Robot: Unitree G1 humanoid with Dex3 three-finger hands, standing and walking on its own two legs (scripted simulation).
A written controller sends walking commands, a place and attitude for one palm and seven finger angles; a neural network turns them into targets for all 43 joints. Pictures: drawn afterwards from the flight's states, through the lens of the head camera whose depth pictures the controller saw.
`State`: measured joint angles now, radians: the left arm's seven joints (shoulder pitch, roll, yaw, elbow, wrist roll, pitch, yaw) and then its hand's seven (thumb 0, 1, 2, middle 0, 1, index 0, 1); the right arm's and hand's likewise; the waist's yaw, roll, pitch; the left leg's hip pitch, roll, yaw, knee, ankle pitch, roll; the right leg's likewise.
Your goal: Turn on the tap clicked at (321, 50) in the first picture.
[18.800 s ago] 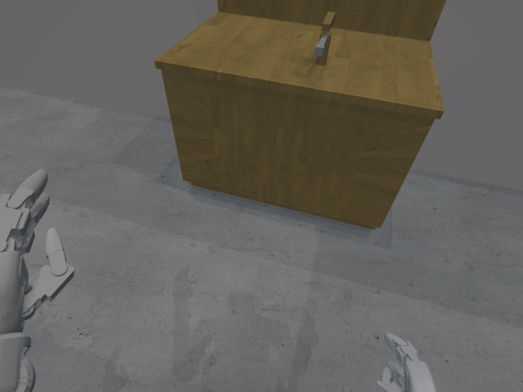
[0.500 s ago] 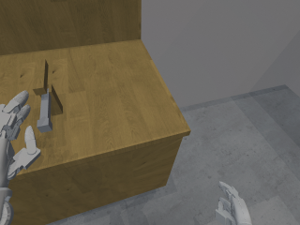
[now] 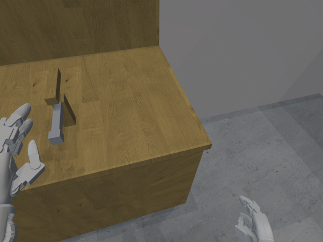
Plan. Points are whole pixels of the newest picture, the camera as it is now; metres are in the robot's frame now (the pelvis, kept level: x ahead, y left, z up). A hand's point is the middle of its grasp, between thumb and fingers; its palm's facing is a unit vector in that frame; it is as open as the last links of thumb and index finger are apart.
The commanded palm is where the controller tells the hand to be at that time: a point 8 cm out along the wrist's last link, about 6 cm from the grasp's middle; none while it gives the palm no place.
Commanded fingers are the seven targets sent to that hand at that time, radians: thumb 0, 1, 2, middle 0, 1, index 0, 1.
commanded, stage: come to a stop and stand still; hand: left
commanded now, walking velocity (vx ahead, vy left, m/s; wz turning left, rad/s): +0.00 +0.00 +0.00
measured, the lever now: (56, 137) +0.34 +0.30 +0.06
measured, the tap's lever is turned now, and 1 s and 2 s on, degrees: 0 0 0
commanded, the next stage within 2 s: look again from close up in 0.58 s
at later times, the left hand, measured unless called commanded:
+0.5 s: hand (17, 164) +0.21 +0.28 +0.15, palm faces +0.33 -0.87 -0.37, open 7.4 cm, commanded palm +0.16 +0.32 +0.18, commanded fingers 0.00 0.90 0.90 -0.20 -0.30 -0.20 -0.30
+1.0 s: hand (30, 166) +0.22 +0.27 +0.14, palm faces +0.22 -0.88 -0.43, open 7.4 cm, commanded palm +0.16 +0.32 +0.18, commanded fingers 0.00 0.90 0.90 -0.20 -0.30 -0.20 -0.30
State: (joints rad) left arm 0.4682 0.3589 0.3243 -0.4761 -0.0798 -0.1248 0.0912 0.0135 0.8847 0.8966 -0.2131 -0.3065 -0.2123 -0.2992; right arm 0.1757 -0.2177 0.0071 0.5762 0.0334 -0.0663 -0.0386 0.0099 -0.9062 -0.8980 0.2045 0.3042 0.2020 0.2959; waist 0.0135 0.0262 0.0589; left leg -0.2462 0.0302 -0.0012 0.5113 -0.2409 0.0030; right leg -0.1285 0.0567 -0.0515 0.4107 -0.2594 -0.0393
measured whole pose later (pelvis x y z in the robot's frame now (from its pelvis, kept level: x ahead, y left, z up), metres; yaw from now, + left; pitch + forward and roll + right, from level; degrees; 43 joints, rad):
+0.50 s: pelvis +0.00 +0.04 +0.00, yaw -1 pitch -1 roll -2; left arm 0.47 0.37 0.32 -0.52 -0.06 -0.14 0.10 0.01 0.89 0.90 -0.21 -0.31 -0.21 -0.30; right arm 0.18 -0.19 0.02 0.56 0.02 -0.09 -0.03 0.01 -0.90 -0.90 0.21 0.30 0.20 0.30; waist 0.02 -0.01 0.07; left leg -0.24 -0.03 0.04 0.44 -0.20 0.06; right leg -0.13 -0.01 -0.02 0.37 -0.22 0.02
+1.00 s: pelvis -0.01 +0.05 +0.00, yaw -3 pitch -1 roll -1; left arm 0.46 0.37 0.33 -0.44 -0.02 -0.21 0.04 0.01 0.88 0.90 -0.21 -0.31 -0.21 -0.30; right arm 0.22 -0.19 0.01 0.53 0.03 -0.10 0.00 0.01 -0.91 -0.90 0.21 0.30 0.20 0.30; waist -0.01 0.00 0.07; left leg -0.28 -0.02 0.08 0.51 -0.23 0.07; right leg -0.20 0.00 0.02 0.47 -0.25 0.02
